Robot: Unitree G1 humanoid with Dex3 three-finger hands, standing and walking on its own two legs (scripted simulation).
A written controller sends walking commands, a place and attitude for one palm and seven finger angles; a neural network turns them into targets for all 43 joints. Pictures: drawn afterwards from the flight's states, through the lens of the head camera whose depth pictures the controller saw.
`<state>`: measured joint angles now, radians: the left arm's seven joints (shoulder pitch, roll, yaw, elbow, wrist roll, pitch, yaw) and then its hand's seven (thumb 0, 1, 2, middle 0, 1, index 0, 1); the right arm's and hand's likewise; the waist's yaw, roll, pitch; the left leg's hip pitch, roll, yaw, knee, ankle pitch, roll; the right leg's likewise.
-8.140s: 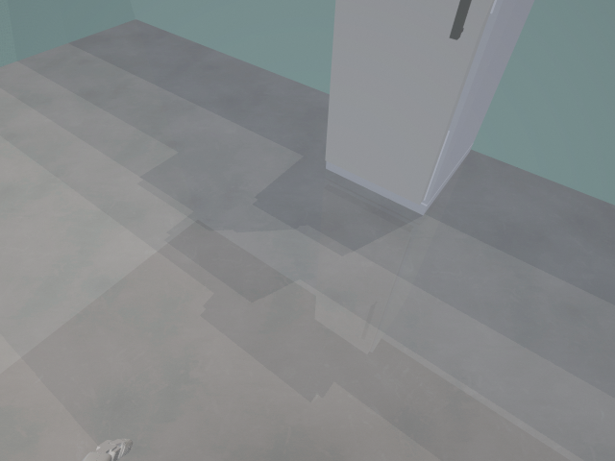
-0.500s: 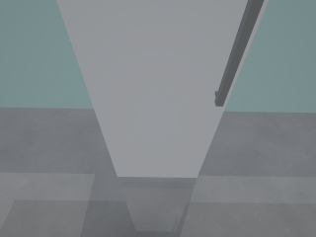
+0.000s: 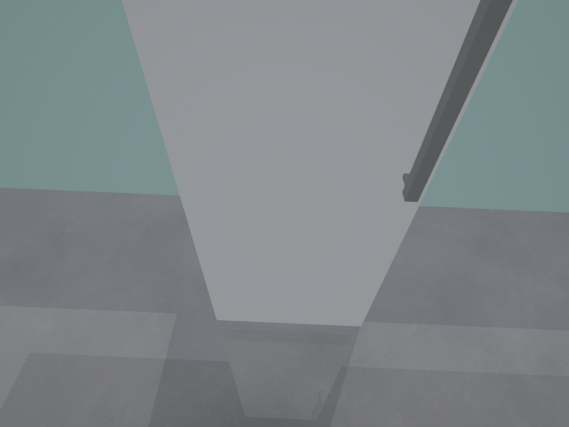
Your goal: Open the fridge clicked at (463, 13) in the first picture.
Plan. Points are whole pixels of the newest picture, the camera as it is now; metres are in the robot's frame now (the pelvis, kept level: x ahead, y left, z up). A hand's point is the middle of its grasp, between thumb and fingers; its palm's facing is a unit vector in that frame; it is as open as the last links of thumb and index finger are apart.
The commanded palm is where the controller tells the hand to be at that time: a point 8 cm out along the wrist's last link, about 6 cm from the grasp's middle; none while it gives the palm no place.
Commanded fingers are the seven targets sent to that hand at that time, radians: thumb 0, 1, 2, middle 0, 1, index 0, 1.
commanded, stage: come to a stop and stand still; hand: right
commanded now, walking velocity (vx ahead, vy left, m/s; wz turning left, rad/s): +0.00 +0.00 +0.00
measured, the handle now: (454, 77) +0.53 -0.20 +0.24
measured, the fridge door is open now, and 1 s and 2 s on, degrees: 0 0 0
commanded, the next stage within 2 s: look again from close up in 0.12 s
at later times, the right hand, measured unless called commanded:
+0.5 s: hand out of the picture +0.04 -0.23 -0.18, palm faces +0.02 +0.97 -0.24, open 7.4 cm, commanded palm none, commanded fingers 0.00 -0.90 -0.90 0.20 0.30 0.20 0.30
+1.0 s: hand out of the picture -0.01 -0.28 -0.17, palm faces -0.03 +0.95 -0.31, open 7.4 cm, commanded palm none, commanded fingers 0.00 -0.90 -0.90 0.20 0.30 0.20 0.30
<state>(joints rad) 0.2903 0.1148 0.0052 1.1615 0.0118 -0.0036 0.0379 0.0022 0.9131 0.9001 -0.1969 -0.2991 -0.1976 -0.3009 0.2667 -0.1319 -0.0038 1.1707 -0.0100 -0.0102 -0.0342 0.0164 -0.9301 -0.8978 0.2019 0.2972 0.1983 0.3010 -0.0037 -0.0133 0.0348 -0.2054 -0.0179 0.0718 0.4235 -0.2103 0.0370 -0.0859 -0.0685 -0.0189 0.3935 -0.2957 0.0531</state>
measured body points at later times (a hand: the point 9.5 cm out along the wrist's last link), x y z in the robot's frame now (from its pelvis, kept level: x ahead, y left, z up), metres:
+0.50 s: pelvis -0.01 -0.04 -0.01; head -0.02 -0.04 +0.44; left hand +0.03 +0.21 -0.15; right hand +0.04 -0.28 -0.16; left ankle +0.01 +0.09 -0.74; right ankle -0.05 -0.15 -0.74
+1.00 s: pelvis -0.04 -0.05 +0.00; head -0.04 -0.05 +0.45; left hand +0.00 +0.22 -0.15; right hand +0.00 -0.33 -0.14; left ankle +0.01 +0.09 -0.74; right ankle -0.05 -0.15 -0.74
